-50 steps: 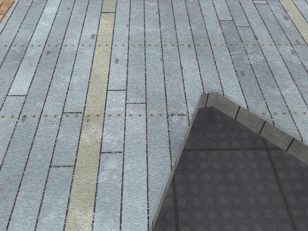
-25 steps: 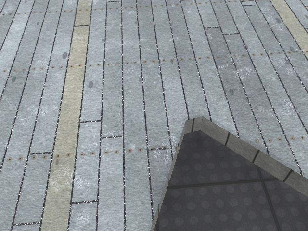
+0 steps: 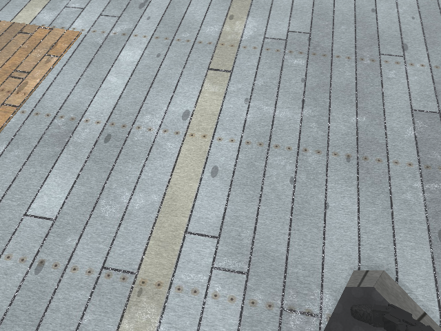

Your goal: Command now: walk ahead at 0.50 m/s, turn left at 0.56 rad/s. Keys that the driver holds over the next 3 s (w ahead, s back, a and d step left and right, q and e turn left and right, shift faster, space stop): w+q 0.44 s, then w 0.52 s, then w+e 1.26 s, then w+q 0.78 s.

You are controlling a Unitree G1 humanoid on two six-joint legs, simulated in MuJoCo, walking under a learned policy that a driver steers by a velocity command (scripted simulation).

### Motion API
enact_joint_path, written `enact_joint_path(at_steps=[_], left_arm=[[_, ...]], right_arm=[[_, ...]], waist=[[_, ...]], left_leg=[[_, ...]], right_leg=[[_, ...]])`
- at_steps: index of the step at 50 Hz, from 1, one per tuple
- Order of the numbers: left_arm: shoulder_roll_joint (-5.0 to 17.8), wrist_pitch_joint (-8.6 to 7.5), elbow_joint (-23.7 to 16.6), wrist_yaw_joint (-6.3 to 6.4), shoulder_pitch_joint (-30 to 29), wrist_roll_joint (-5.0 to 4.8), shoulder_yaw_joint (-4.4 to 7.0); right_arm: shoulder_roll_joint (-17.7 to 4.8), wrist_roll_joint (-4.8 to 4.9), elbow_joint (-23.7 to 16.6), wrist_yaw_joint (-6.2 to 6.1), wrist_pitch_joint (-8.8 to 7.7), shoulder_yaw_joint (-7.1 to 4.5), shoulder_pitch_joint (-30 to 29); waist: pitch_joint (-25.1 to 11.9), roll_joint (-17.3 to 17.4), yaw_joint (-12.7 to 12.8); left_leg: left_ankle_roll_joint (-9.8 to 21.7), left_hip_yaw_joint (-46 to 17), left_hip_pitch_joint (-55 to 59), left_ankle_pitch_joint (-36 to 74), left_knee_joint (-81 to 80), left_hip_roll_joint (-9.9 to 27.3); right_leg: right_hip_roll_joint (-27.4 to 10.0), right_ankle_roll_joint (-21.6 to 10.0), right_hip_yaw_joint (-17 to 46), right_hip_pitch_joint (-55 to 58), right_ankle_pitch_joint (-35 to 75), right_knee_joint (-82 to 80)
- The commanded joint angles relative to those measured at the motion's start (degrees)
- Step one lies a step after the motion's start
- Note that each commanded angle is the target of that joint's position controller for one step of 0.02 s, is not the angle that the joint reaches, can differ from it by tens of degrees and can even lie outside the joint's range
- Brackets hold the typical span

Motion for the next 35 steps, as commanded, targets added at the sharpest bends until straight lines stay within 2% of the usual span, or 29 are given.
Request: enact_joint_path(at_steps=[1,2,3,4,5,7,8,9,10,12,13,14,15,16,17,19,21,22,23,24,25,26,27,28,29,30,31,33,35], left_arm=[[8.0,-5.00,-11.8,-3.41,-8.2,-2.99,2.80],[5.7,-5.27,-13.2,-3.07,-11.6,-2.55,2.30],[5.1,-5.04,-13.1,-2.28,-10.4,-1.36,2.12],[5.0,-4.37,-12.9,-1.94,-8.1,-1.19,2.08],[5.5,-3.93,-13.1,-1.72,-7.6,-0.81,2.20],[5.2,-3.62,-13.7,-1.51,-10.7,-0.22,2.22],[5.4,-3.79,-14.5,-1.56,-13.4,0.31,2.07],[4.9,-3.91,-15.1,-1.82,-16.0,0.98,1.93],[5.2,-4.16,-15.7,-2.16,-17.9,0.96,1.89],[4.1,-4.74,-17.2,-2.81,-23.8,0.57,1.27],[3.5,-4.85,-17.6,-3.00,-24.6,0.73,0.81],[2.6,-5.02,-17.9,-3.22,-26.7,0.70,0.58],[1.2,-5.00,-18.2,-3.49,-28.2,-0.04,-0.01],[1.1,-5.41,-19.0,-3.75,-29.8,-0.22,0.01],[2.8,-5.67,-19.4,-3.79,-29.7,-0.64,0.64],[6.6,-5.69,-19.5,-3.63,-28.8,-1.13,2.05],[8.4,-5.90,-19.1,-3.36,-26.6,-0.99,3.07],[9.7,-6.03,-18.0,-2.98,-22.2,-1.06,3.93],[11.4,-5.93,-16.3,-2.44,-14.5,-1.05,4.78],[13.2,-5.51,-15.1,-2.20,-4.5,-0.19,4.97],[17.3,-5.34,-13.8,-2.24,-0.6,1.77,5.70],[14.1,-5.50,-11.2,-3.31,3.2,0.84,5.36],[7.9,-5.30,-12.5,-2.87,-0.9,0.57,4.11],[6.5,-4.76,-12.5,-2.58,-4.7,0.51,3.20],[6.7,-4.66,-11.9,-2.54,-6.1,0.99,2.84],[6.5,-4.82,-11.0,-2.51,-6.5,1.51,2.67],[6.0,-4.99,-10.2,-2.59,-6.4,1.58,2.47],[5.8,-5.24,-8.3,-2.80,-5.2,0.45,2.50],[7.9,-5.42,-7.1,-2.83,-4.7,-0.26,2.89]], right_arm=[[-9.6,-0.84,2.9,-0.68,-2.11,-3.77,18.6],[-7.4,-0.22,3.6,0.00,-3.12,-3.18,16.0],[-5.6,-0.54,3.5,-0.18,-3.81,-2.79,12.4],[-4.9,-0.76,2.9,-0.61,-4.11,-2.78,9.6],[-5.2,-0.48,2.5,-1.10,-4.38,-3.04,9.0],[-7.1,-0.09,3.4,-1.95,-4.39,-3.55,12.5],[-7.8,0.07,4.0,-2.50,-4.25,-3.79,14.7],[-8.5,-0.15,4.9,-2.92,-4.15,-3.89,18.2],[-8.3,0.05,5.6,-3.40,-3.75,-3.81,20.0],[-7.8,0.06,7.2,-3.90,-2.58,-3.54,25.0],[-7.6,0.11,6.7,-3.99,-1.67,-3.37,23.7],[-7.9,0.00,6.9,-4.14,-1.31,-3.39,24.6],[-8.0,0.15,6.5,-4.28,-1.36,-3.50,23.3],[-9.7,0.35,6.7,-4.00,-2.17,-3.99,23.4],[-11.5,0.90,6.8,-4.01,-2.76,-4.62,22.8],[-12.7,1.36,7.0,-4.01,-2.74,-5.33,22.1],[-13.0,1.47,7.8,-4.11,-1.84,-5.74,22.3],[-13.5,1.02,7.7,-4.16,-1.27,-6.02,21.8],[-13.6,0.21,7.2,-3.78,-0.98,-5.94,20.3],[-10.9,-1.12,5.7,-3.21,-1.07,-4.91,19.9],[-1.5,-1.41,5.8,-2.78,-1.49,-2.47,32.3],[-5.5,1.66,7.7,-2.80,-1.86,-2.07,36.6],[-10.2,2.29,7.5,-3.00,-1.95,-3.33,28.6],[-12.4,1.67,5.7,-3.06,-2.08,-3.56,20.1],[-12.6,0.70,4.0,-2.80,-2.40,-3.62,14.6],[-12.0,0.48,2.9,-2.36,-2.52,-3.79,12.8],[-10.7,0.84,2.6,-2.00,-2.50,-3.54,12.7],[-8.3,0.75,2.6,-1.56,-2.42,-2.76,12.2],[-6.9,-0.08,1.4,-1.17,-2.38,-1.93,8.6]], waist=[[-10.1,3.7,-4.7],[0.0,-3.3,-2.0],[0.8,-3.0,1.3],[0.6,0.0,3.7],[0.3,1.2,4.5],[0.1,2.1,3.5],[0.5,0.8,2.7],[0.2,1.9,1.2],[0.3,1.3,0.6],[0.8,2.5,-1.8],[1.1,2.2,-1.6],[0.9,3.9,-2.5],[1.5,4.2,-3.0],[1.4,6.6,-3.6],[1.7,7.9,-3.0],[1.6,9.6,-2.3],[1.2,10.3,-1.3],[-1.1,11.5,0.7],[-6.2,11.0,4.5],[-16.6,9.0,8.0],[-26.0,-14.1,1.6],[-30.9,-21.0,3.0],[-21.0,-10.9,5.0],[-13.8,-3.2,5.6],[-9.3,-0.5,5.1],[-6.7,-1.2,3.7],[-5.3,-2.8,2.5],[-3.0,-4.0,1.5],[-0.5,-3.3,1.4]], left_leg=[[11.5,-59.5,38.4,-11.1,-48.1,17.9],[9.1,-51.2,29.0,-5.3,-46.3,15.7],[6.9,-41.9,23.8,2.7,-45.5,13.0],[6.2,-35.7,20.5,7.3,-45.7,10.2],[5.9,-32.5,20.8,10.9,-47.8,8.8],[6.2,-29.6,24.9,17.4,-51.6,8.5],[5.8,-28.0,26.4,18.9,-53.6,8.2],[6.4,-28.9,30.8,21.0,-55.0,9.0],[5.5,-27.4,33.5,20.7,-56.2,8.7],[4.8,-27.5,38.9,21.1,-57.0,8.6],[4.4,-24.8,35.9,22.9,-56.6,6.6],[3.8,-23.6,34.3,23.9,-56.2,5.9],[3.0,-21.4,29.2,22.5,-58.0,5.0],[3.0,-22.8,27.3,22.1,-59.1,6.5],[2.7,-23.9,28.3,20.7,-59.1,7.8],[1.2,-26.4,36.3,21.7,-56.3,9.7],[-0.2,-28.4,42.6,32.6,-50.8,11.1],[-1.2,-28.6,44.4,42.7,-44.9,10.6],[-3.0,-26.3,43.8,47.7,-35.2,8.5],[-4.0,-26.3,34.8,38.9,-22.1,6.9],[-7.7,-21.4,12.7,-1.9,-1.6,-2.0],[-8.6,-20.6,4.7,-4.9,11.5,-0.7],[-8.8,-19.8,2.1,0.1,15.1,2.4],[-9.2,-17.0,3.1,4.4,14.3,4.4],[-8.9,-16.3,4.4,6.1,13.2,5.6],[-8.2,-16.5,5.9,7.4,10.6,7.0],[-7.6,-16.2,7.2,7.8,8.1,7.6],[-7.2,-14.9,6.6,7.1,2.0,8.2],[-7.9,-12.9,5.5,7.9,-6.5,9.3]], right_leg=[[6.5,-2.9,14.9,-35.6,-5.3,34.6],[4.2,-3.6,13.2,-38.3,-5.7,31.2],[1.5,-3.7,12.3,-35.6,-3.4,26.8],[0.6,-3.5,11.9,-32.1,-3.2,25.8],[0.2,-3.1,11.3,-31.7,-2.4,23.1],[0.2,-1.8,9.3,-33.9,-0.9,18.1],[0.0,-1.3,8.9,-35.2,1.4,13.4],[0.9,-0.5,7.7,-39.0,1.3,15.2],[0.8,-0.2,7.7,-40.6,4.0,9.8],[2.4,1.3,5.9,-44.4,7.5,3.0],[3.9,2.4,3.9,-40.6,10.8,-4.0],[5.0,3.2,3.0,-36.8,14.9,-7.6],[6.2,3.5,1.2,-30.1,16.5,-13.9],[6.3,3.4,2.1,-24.7,20.2,-15.9],[6.0,3.1,4.1,-22.6,22.0,-18.7],[5.4,2.6,7.1,-22.2,20.9,-25.2],[5.8,1.6,7.3,-19.7,16.9,-28.6],[6.3,0.5,6.8,-15.1,13.8,-29.8],[4.8,-1.4,6.3,-6.1,14.7,-31.3],[-2.8,-4.7,12.3,12.7,11.2,-25.3],[-17.3,-14.2,34.9,36.8,16.0,-23.2],[-21.4,-18.7,53.8,37.8,-1.1,-33.1],[-17.9,-16.2,46.0,28.4,-6.7,-36.2],[-15.1,-14.3,36.1,18.8,-3.4,-37.0],[-13.2,-14.3,30.6,10.6,3.8,-38.2],[-10.9,-14.3,26.0,5.6,7.9,-39.6],[-9.4,-14.1,22.8,3.0,9.4,-41.1],[-8.5,-14.6,19.6,0.9,12.6,-43.2],[-9.1,-15.3,17.0,-1.6,15.4,-45.4]])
